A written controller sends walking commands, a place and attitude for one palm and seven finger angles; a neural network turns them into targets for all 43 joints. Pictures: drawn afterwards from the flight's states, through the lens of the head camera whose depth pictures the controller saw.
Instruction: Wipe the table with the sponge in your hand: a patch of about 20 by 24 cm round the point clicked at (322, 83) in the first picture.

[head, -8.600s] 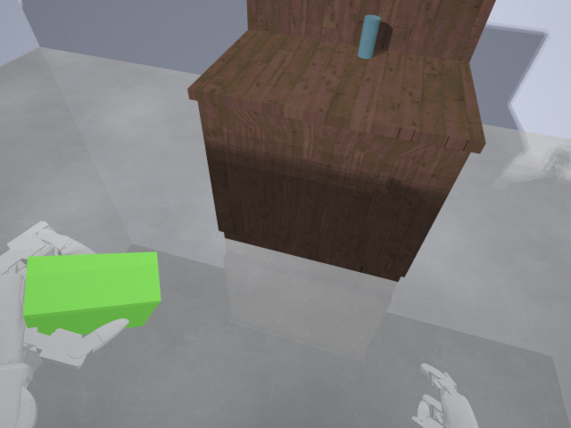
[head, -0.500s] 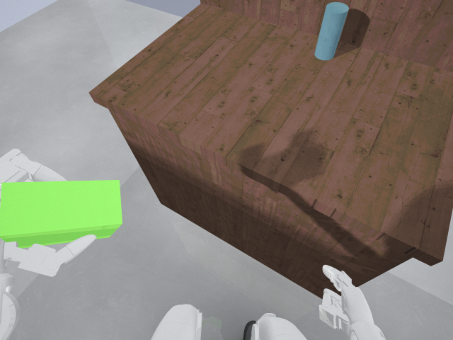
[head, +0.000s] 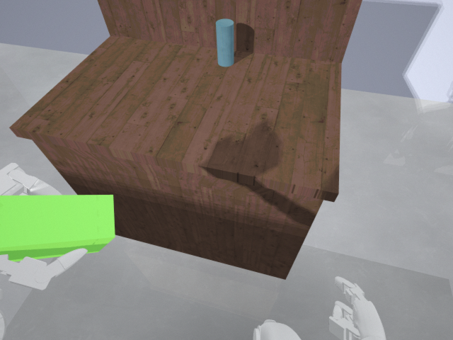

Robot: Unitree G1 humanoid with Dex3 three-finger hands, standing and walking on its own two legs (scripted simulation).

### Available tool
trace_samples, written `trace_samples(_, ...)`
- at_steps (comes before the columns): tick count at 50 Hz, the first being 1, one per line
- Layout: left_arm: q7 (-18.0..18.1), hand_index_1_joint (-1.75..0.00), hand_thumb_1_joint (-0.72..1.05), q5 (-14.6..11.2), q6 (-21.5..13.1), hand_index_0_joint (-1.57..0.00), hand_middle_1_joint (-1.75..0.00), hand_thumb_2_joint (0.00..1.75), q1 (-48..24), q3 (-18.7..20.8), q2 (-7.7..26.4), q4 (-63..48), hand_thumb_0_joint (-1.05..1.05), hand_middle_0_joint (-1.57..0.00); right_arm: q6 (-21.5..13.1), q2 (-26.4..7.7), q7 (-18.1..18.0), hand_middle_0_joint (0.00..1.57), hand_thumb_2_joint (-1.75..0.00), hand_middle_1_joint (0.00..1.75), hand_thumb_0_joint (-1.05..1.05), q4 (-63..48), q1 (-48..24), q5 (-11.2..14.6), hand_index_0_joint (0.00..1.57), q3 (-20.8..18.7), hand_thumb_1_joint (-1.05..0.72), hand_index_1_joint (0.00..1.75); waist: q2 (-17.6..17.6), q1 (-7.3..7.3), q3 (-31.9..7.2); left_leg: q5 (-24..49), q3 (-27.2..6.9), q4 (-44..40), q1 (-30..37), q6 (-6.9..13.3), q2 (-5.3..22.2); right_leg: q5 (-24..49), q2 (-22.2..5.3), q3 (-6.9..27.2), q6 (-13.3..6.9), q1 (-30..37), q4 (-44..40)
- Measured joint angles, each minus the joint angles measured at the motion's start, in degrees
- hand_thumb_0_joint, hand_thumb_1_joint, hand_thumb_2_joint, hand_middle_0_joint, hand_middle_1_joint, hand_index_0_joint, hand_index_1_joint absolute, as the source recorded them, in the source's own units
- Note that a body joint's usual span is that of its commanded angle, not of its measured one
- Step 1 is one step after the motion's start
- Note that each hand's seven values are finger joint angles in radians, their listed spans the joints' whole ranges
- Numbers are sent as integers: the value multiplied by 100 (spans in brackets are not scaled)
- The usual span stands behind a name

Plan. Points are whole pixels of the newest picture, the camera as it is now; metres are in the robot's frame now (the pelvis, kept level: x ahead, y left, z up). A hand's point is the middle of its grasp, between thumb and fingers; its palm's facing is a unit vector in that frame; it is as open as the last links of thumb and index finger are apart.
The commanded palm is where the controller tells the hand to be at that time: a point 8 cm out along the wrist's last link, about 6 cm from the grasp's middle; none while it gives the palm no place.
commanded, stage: turn to face it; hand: left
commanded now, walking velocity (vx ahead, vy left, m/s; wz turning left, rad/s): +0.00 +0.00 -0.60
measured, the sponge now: (73, 227) +0.22 +0.22 +0.16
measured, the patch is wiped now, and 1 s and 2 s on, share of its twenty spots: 0.00 0.00 0.00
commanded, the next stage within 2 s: come to a stop and stand still in 0.88 s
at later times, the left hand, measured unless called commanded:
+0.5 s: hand (153, 212) +0.24 +0.11 +0.18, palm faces +0.07 -0.87 -0.49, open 9.8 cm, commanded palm +0.19 +0.17 +0.19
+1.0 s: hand (241, 240) +0.21 +0.00 +0.18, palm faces -0.16 -0.82 -0.55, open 9.8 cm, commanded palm +0.18 +0.08 +0.19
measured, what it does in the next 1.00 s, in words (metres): walks backwards, turning right: right foot, then left foot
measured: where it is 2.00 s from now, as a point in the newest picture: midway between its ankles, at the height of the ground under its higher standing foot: outside the picture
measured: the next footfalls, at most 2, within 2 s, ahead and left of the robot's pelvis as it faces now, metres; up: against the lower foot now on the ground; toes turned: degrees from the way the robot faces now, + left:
right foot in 0.08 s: +0.05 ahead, -0.12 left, +0.00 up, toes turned -7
left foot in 0.48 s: +0.02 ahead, +0.09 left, +0.00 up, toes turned -15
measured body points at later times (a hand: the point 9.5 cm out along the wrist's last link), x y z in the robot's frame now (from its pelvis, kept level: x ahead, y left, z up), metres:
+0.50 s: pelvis -0.05 -0.04 +0.00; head +0.00 -0.05 +0.45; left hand +0.23 +0.16 +0.21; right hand +0.05 -0.35 -0.07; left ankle -0.02 +0.10 -0.73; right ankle +0.01 -0.12 -0.72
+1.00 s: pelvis -0.10 -0.08 +0.01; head -0.05 -0.11 +0.46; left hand +0.21 +0.05 +0.21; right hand -0.10 -0.37 -0.09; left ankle -0.05 +0.05 -0.69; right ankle -0.08 -0.16 -0.72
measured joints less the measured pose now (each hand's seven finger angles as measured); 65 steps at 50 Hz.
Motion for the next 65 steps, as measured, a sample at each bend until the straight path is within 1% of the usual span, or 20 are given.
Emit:
trace_samples(3,88,-135,-46,21,41,-76,-134,100,26,24,-22,-30,0,-78,-235,113,34,20,-89,30,1,7,129,19,20,164,-91,29,226,154,111,-225,142,450,-116,-211,424,245,-325,-211,54,866,-1607)
trace_samples(5,108,-135,-46,86,37,-76,-134,100,-306,-37,-63,6,0,-78,-342,118,55,20,-89,30,1,116,79,18,20,218,-91,29,402,136,343,-582,-99,1213,-433,-140,622,567,-160,-351,-323,1024,-1880)
trace_samples(8,128,-135,-46,17,72,-76,-134,100,-601,-137,-182,-34,0,-78,-207,63,82,21,-89,30,1,427,-236,-26,20,250,-91,30,266,52,647,-1110,-619,2848,-1062,-48,61,598,-63,-227,-649,926,-1882)
trace_samples(11,133,-135,-46,-68,12,-76,-134,100,-290,-74,-118,-340,0,-78,-20,9,105,21,-89,30,1,450,-434,-78,20,228,-91,30,79,-129,772,-911,-664,3437,-1361,-46,-323,957,67,7,-706,996,-2334)
trace_samples(14,123,-135,-46,-95,-112,-76,-134,100,145,45,101,-596,0,-78,102,-57,112,20,-89,30,1,353,-446,-107,20,136,-91,29,-84,-259,663,-800,-565,2817,-1310,-40,-493,1279,199,242,-760,1044,-2770)
trace_samples(19,131,-135,-46,-82,-181,-76,-134,100,413,237,393,-693,0,-78,215,-254,103,20,-89,30,1,230,-374,-79,20,-18,-91,29,-281,-275,335,-794,-531,1446,-929,49,-633,1620,382,607,-784,1009,-3147)
trace_samples(24,124,-135,-46,-52,-86,-76,-134,100,228,137,274,-561,0,-78,266,-423,69,20,-89,30,1,81,-262,-51,20,-63,-91,29,-312,-223,2,-375,-569,-177,-194,306,-560,1736,613,846,-722,795,-3077)
trace_samples(25,108,-135,-46,-37,-80,-76,-134,100,136,112,254,-519,0,-78,244,-414,40,20,-90,30,1,52,-250,-55,20,-81,-91,29,-325,-224,0,73,-527,-292,-180,341,-526,1603,637,848,-647,699,-2887)
trace_samples(27,76,-135,-46,2,-59,-76,-134,100,-12,105,234,-370,0,-78,196,-300,-23,20,-90,30,1,29,-236,-48,20,-82,-91,29,-426,-117,50,213,-342,-145,-152,285,-491,707,577,745,-389,401,-1949)
trace_samples(30,43,-135,-46,33,28,-76,-134,100,-34,47,91,-139,0,-78,39,-114,-35,20,-90,30,1,-12,-112,-46,20,-31,-91,29,-297,-36,44,11,-177,12,-66,187,-284,87,249,239,-126,200,-752)
trace_samples(34,90,-135,-46,67,111,-76,-134,100,-85,-102,-84,-84,0,-78,-271,75,37,20,-89,30,1,6,57,-27,20,147,-91,29,7,85,135,-201,-7,337,-42,2,132,190,-177,-203,-11,864,-1647)
trace_samples(35,98,-135,-46,84,104,-76,-134,100,-139,-116,-65,-97,0,-78,-343,121,58,20,-89,30,1,12,94,-28,20,192,-91,29,56,86,169,-291,-2,517,-98,-59,228,474,-233,-272,-43,1098,-2045)
trace_samples(37,104,-135,-46,137,55,-76,-134,100,-354,-173,-85,-64,0,-78,-406,153,85,20,-89,30,1,126,36,-32,20,241,-91,29,261,-9,327,-503,-180,1031,-324,-40,415,730,-58,-450,-417,1123,-2107)
trace_samples(39,95,-135,-46,86,28,-76,-134,100,-472,-202,-86,-86,0,-78,-338,169,88,20,-89,30,1,307,-88,-30,20,260,-91,30,208,-110,429,-978,-491,1992,-728,46,128,705,-39,-435,-654,1026,-2071)
trace_samples(42,107,-135,-46,4,-47,-76,-134,100,-176,-90,-33,-268,0,-78,-174,149,67,21,-89,30,1,462,-235,-84,20,262,-91,30,65,-259,489,-958,-646,2878,-1098,86,-275,957,10,-255,-738,1033,-2429)
trace_samples(49,121,-136,-46,-10,-182,-76,-134,100,507,177,286,-442,0,-78,-73,-74,-71,20,-89,30,1,449,-138,-123,20,87,-91,29,-186,-394,247,-804,-458,1532,-841,198,-590,1521,101,76,-787,1112,-3199)
trace_samples(55,159,-136,-46,52,-39,-76,-134,100,353,-5,141,-323,0,-78,-105,-339,-186,20,-89,30,1,381,-7,-89,20,-53,-91,29,-152,-397,-10,-110,-510,-300,-80,458,-556,1645,228,49,-727,1096,-3262)
trace_samples(57,152,-136,-46,93,-33,-76,-134,100,249,-91,92,-242,0,-78,-114,-310,-252,20,-89,30,1,398,15,-73,20,-84,-91,29,-217,-332,-19,350,-477,-354,-14,427,-552,1541,216,67,-607,1119,-3147)
trace_samples(61,125,-136,-46,157,0,-76,-134,100,176,-152,-3,10,0,-78,-245,-195,-325,20,-90,30,1,340,138,-49,20,-10,-91,29,-194,-224,-162,206,-438,-141,-37,360,-502,1121,120,-102,-352,1070,-2893)
trace_samples(65,114,-136,-46,181,12,-76,-134,100,-66,-214,-141,219,0,-78,-407,-60,-302,20,-90,30,1,422,135,-72,20,105,-91,29,-116,-133,-166,-44,-451,231,-130,368,-494,1505,96,-195,-679,1077,-2816)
